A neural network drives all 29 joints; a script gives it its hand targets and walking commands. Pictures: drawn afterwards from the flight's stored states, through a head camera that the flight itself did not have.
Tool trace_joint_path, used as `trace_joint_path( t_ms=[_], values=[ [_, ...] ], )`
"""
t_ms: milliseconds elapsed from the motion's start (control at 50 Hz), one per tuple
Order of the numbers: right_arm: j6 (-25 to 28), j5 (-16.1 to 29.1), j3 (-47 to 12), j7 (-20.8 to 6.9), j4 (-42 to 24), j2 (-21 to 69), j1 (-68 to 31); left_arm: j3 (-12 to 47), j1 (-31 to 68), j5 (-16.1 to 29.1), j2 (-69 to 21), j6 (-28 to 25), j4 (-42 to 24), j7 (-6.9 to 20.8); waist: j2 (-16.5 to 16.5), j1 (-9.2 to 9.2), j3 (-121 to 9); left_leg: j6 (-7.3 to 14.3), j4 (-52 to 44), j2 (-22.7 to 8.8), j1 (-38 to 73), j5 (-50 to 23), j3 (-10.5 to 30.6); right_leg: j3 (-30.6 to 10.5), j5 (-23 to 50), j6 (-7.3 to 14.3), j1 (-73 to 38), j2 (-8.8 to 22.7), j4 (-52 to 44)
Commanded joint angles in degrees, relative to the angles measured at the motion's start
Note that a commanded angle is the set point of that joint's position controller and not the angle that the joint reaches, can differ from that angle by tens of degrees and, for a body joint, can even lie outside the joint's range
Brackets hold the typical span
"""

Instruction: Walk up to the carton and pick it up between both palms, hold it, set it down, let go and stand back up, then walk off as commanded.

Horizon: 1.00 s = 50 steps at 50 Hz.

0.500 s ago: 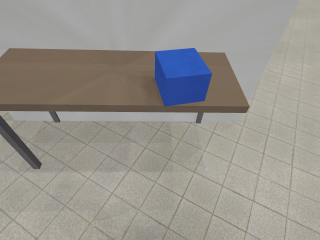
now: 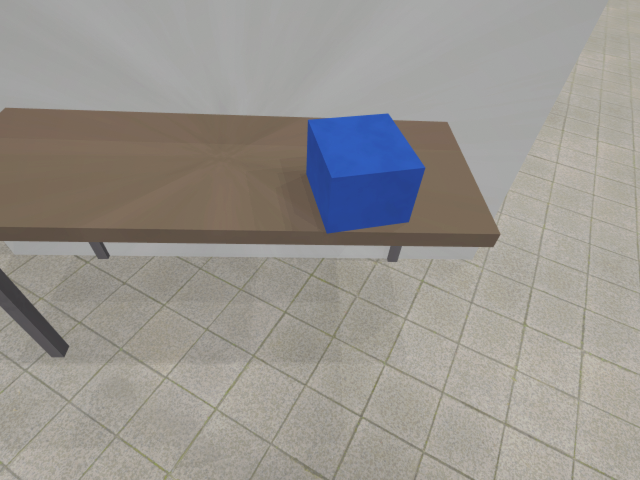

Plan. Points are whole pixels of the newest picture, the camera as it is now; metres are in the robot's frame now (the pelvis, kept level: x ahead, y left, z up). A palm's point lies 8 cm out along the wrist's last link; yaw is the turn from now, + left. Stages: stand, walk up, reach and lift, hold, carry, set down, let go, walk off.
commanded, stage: walk up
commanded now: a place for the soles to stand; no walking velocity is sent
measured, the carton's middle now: (358, 171) +0.76 -0.05 -0.05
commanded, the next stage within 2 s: none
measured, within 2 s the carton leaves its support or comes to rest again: neither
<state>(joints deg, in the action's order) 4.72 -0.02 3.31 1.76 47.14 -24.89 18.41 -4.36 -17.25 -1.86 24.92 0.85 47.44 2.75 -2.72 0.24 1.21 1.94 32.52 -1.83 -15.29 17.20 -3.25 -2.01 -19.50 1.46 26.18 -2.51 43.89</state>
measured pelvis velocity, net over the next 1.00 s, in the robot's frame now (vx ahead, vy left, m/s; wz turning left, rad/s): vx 0.03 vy -0.03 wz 0.00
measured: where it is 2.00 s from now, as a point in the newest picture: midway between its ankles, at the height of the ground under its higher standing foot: outside the picture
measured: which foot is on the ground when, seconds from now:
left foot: down 0.00-0.08, up 0.10-0.50, down 0.52-0.98, up 1.00-1.00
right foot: up 0.00-0.06, down 0.08-0.54, up 0.56-0.94, down 0.96-1.00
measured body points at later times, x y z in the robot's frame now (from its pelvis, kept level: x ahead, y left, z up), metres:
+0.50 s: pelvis -0.01 -0.02 -0.01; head +0.00 -0.01 +0.44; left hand +0.06 +0.30 -0.12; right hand +0.06 -0.36 -0.10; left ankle +0.00 +0.09 -0.72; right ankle +0.09 -0.12 -0.73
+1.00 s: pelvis +0.03 -0.03 -0.01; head +0.05 -0.02 +0.44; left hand +0.09 +0.30 -0.12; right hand +0.09 -0.36 -0.11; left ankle +0.01 +0.09 -0.73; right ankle +0.08 -0.12 -0.74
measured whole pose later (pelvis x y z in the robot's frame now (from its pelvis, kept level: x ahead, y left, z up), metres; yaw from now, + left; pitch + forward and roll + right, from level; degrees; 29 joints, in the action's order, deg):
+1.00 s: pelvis +0.03 -0.03 -0.01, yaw +0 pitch +0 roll +0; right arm 2.6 0.0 2.7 1.1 48.9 -24.7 18.2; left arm -4.4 -16.2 -1.8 22.6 -1.1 50.3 1.1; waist -0.5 0.2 1.9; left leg 1.1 36.4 -1.3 -15.4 20.8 -3.5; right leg -0.6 -9.5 2.4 20.8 -3.1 32.3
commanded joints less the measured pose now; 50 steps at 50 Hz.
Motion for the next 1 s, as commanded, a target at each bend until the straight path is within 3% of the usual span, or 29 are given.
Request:
trace_joint_path(
  t_ms=[0, 20, 40, 60, 80, 120, 140, 260, 280, 340, 420, 440, 460, 500, 520, 560, 580, 620, 660, 700, 740, 820, 840, 860, 900, 920, 940, 960, 980],
  values=[
    [-0.3, -1.1, 2.6, 0.2, -4.8, -9.5, -3.4, -2.4, -6.9, -0.1, 8.9, -3.3, -1.0, -1.4, 3.2, 4.12, -7.3, 4.4, 7.8, -10.7, -1.7, -10.7, 6.8, -6.3, 11.6, 2.2, -22.0, 6.5, -23.3],
    [-0.3, -0.8, 0.7, -0.2, -3.8, -5.6, -1.4, -3.1, -4.8, -0.4, 11.0, -3.8, -0.9, -1.7, -4.0, 2.76, -5.8, 1.1, 13.5, -2.7, -10.1, 0.7, 1.1, -14.9, 10.4, 3.6, -24.7, 10.7, -25.0],
    [-1.5, -1.0, 0.4, -0.5, -3.3, -5.8, -1.5, -3.0, -3.4, -0.3, 12.3, -3.8, -2.0, -1.8, -8.5, 1.89, -2.9, -0.6, 19.9, 3.0, -17.6, 14.0, 0.8, -30.2, -2.4, 4.3, -22.5, 17.5, -31.0],
    [-2.2, -0.4, 0.2, 0.2, -1.6, -8.2, 1.8, -2.8, 2.7, -0.8, 12.7, -2.7, -3.7, -2.2, -3.5, -0.68, 0.1, -0.7, 21.3, 0.8, -13.6, 14.3, 4.4, -30.2, -17.6, 6.1, -13.2, 17.4, -34.0],
    [-3.3, -1.7, 2.3, -0.5, 0.3, -11.3, 2.9, -3.1, 4.0, -0.9, 14.5, -2.5, -3.5, -2.1, -4.8, -1.05, 2.6, -0.3, 22.5, 0.9, -15.8, 15.2, 4.6, -30.9, -29.1, 4.8, -11.0, 17.4, -35.9],
    [-3.3, -2.2, 2.9, -0.9, 0.7, -12.1, 1.8, -3.1, 4.3, -0.8, 14.1, -2.3, -2.6, -2.1, -6.9, -1.35, 8.8, 0.7, 21.7, -0.1, -14.7, 12.5, 5.8, -27.5, -30.2, 4.6, -3.4, 15.3, -35.8],
    [-3.9, -1.5, 2.8, -1.5, 2.7, -12.6, 5.3, -3.3, 3.9, 0.1, 13.4, -2.9, -2.9, -2.5, -2.8, -2.08, 5.8, 0.6, 23.7, 0.4, -12.0, 9.0, 6.0, -26.0, -27.8, -0.2, -6.2, 13.9, -37.0],
    [-4.3, -1.4, 2.2, -1.3, 1.8, -10.6, 2.6, -3.2, 1.4, -0.2, 10.9, -2.8, -2.9, -2.4, -5.4, 0.94, -0.6, -0.5, 17.3, -0.6, -16.9, 8.6, 4.3, -19.8, -14.6, -0.3, -22.5, 10.0, -32.3],
    [-3.9, -1.5, 2.3, -1.1, 1.4, -9.9, 2.2, -2.6, -0.2, -0.1, 10.0, -2.8, -2.1, -2.5, -2.5, 1.62, -1.5, -1.1, 16.4, -1.3, -16.0, 7.9, 5.2, -19.8, -12.2, -0.2, -22.8, 11.3, -31.4],
    [-3.7, -1.7, 2.6, -1.0, 2.6, -9.2, 2.1, -2.6, 1.8, -1.0, 11.9, -2.1, -3.3, -2.3, -4.5, 0.7, 0.9, 0.0, 12.6, 0.6, -9.3, 13.2, 2.6, -20.2, -20.6, 4.7, -10.9, 12.8, -33.7],
    [-2.8, -1.8, 3.1, -1.0, 4.3, -9.7, 6.1, -2.2, 4.9, -0.4, 11.8, -0.5, -3.5, -1.4, -6.1, -2.18, -0.4, 1.5, 1.1, 1.9, 3.9, 10.3, -1.0, -15.7, -16.1, 6.1, -3.9, 11.0, -31.2],
    [-2.5, -2.0, 3.1, -0.9, 4.8, -10.3, 9.1, -2.3, 6.7, -0.4, 11.5, -0.3, -4.7, -1.2, -7.3, -3.84, -1.7, 1.5, -3.1, 1.7, 10.3, 5.1, -2.0, -10.9, -15.3, 3.0, 0.7, 8.5, -29.1],
    [-2.1, -2.5, 3.8, -0.7, 5.3, -10.8, 11.0, -1.6, 8.2, -0.1, 9.9, 0.3, -4.4, -1.3, -2.2, -5.18, 0.2, 1.8, -12.0, 3.2, 14.9, 3.5, -2.1, -8.2, -16.0, 1.8, 4.9, 6.0, -25.8],
    [-1.5, -4.3, 5.4, 0.2, 3.4, -17.5, 5.8, -0.4, 4.8, 0.8, 4.8, 0.5, -4.0, -1.6, 19.9, -3.81, 2.4, 5.4, -25.0, -17.7, 10.7, 27.2, 31.3, -1.5, -10.3, -1.4, 15.6, -4.8, 3.0],
    [-1.4, -4.1, 5.1, 0.6, 1.7, -18.0, 0.0, -1.9, 5.1, 0.3, 9.6, 0.7, -2.8, -1.9, 12.9, -3.54, 7.7, 5.4, -26.3, -21.4, -0.6, 35.0, 33.6, -7.1, -7.9, -1.7, 15.0, -1.6, 6.8],
    [-0.3, -3.1, 3.5, 1.1, 0.5, -12.1, -6.7, -2.0, 1.4, 1.6, 9.8, 0.8, -0.4, -0.9, 7.2, 1.37, 8.6, 3.2, -23.9, -13.1, -4.6, 24.7, 22.1, -8.1, -1.3, -0.6, 3.2, 0.4, 7.3],
    [-0.1, -3.5, 3.2, 1.0, 0.3, -12.0, -6.4, -1.4, -1.0, 1.9, 7.6, 0.7, 1.1, -0.7, 11.4, 0.89, 5.1, 1.1, -23.0, -12.0, -1.2, 17.6, 17.5, -7.5, -1.7, -1.0, 3.9, 0.1, 6.3],
    [0.0, -3.3, 3.6, 0.5, -1.2, -12.6, -5.1, -2.0, -1.5, 1.1, 7.7, 0.3, 0.5, -0.6, 11.0, 0.59, 1.5, 5.2, -21.1, -11.5, 2.7, 15.5, 16.4, -5.1, -0.4, -1.9, 2.6, -0.9, 9.6],
    [-0.1, -3.1, 3.9, 0.4, -1.5, -11.8, -3.4, -1.6, 1.7, 0.6, 8.6, -0.1, 1.1, -0.9, 7.5, -1.05, 3.0, 4.9, -17.5, -10.9, 6.7, 9.9, 15.6, -4.6, -0.8, -2.1, 5.2, 0.6, 4.5],
    [-0.4, -2.8, 3.7, -0.1, -1.1, -11.2, -1.5, -1.1, 2.4, 1.2, 8.7, -0.8, 0.1, -1.6, 10.9, -2.39, 1.0, 5.8, -15.9, -11.3, 14.3, 6.7, 16.2, -3.8, -1.9, -2.4, 8.9, 0.8, 2.1],
    [-0.1, -2.5, 3.9, -0.1, -0.7, -11.4, 1.4, -0.5, 5.6, 0.3, 7.4, -1.3, -0.9, -1.6, 8.6, -4.79, 1.1, 6.2, -12.1, -12.9, 18.4, -9.1, 16.4, -3.0, -2.0, -2.6, 11.6, 1.7, 1.2],
    [-0.9, -2.3, 3.2, 0.0, -1.1, -11.8, 0.7, -0.4, 4.3, 0.5, 6.1, -2.6, -1.7, -2.1, 11.8, -3.09, -1.4, 8.0, -5.2, -12.8, 17.8, -30.7, 11.1, 2.7, -4.1, -0.8, 3.7, 1.6, -5.4],
    [-1.0, -2.2, 3.5, -0.1, -1.2, -12.3, 0.6, -0.5, 3.7, 0.8, 6.0, -2.9, -1.4, -2.3, 13.1, -2.41, -2.3, 8.7, -4.0, -14.2, 14.0, -31.0, 11.8, 2.8, -1.0, -0.4, -0.3, 2.8, -8.5],
    [-1.2, -2.1, 3.4, -0.2, -2.1, -11.7, -1.2, -0.2, 3.8, 0.7, 5.8, -3.2, -1.1, -2.0, 8.7, -1.82, -2.7, 7.8, -2.4, -12.9, 11.4, -29.6, 9.6, 3.6, 1.8, 0.4, -3.5, 2.8, -11.9],
    [-1.7, -1.4, 2.8, -0.4, -2.2, -10.3, -2.1, -1.4, 0.5, 0.5, 7.9, -3.8, 0.5, -2.5, 10.2, 0.52, -6.0, 3.1, 4.8, -8.4, 7.7, -28.1, 4.8, -0.6, 14.1, 3.4, -15.5, 3.0, -21.3],
    [-1.6, -0.3, 1.5, -0.4, -1.7, -7.0, -2.4, -1.3, -2.3, 0.4, 8.3, -3.9, 1.6, -3.0, 7.9, 1.5, -9.9, 1.0, 9.1, -5.6, 5.3, -20.7, 4.2, -7.3, 23.1, 3.4, -22.4, 8.0, -23.0],
    [-1.5, -0.1, 0.5, -0.1, -3.0, -4.6, -2.8, -1.9, -1.7, -0.3, 10.6, -4.2, 1.7, -3.4, -2.1, 1.26, -10.4, -1.0, 12.5, -2.6, -7.2, -8.2, 2.3, -18.7, 29.3, 6.7, -29.3, 14.8, -21.0],
    [-1.7, 0.1, -0.3, 0.1, -2.6, -4.6, -3.9, -1.7, 1.3, -0.2, 11.9, -3.9, 0.7, -3.4, -5.7, 0.75, -7.0, -0.9, 11.7, 0.6, -10.4, 14.9, 3.1, -24.0, 25.9, 9.2, -25.5, 19.4, -23.7],
    [-2.6, -0.5, 0.5, 0.1, -0.6, -6.7, -2.7, -1.4, 3.1, 0.0, 11.7, -3.7, 0.1, -3.2, -3.3, 0.73, -5.1, 0.3, 10.6, -1.2, -6.8, 17.9, 5.6, -24.1, 12.8, 11.1, -19.2, 20.3, -24.5]
  ],
)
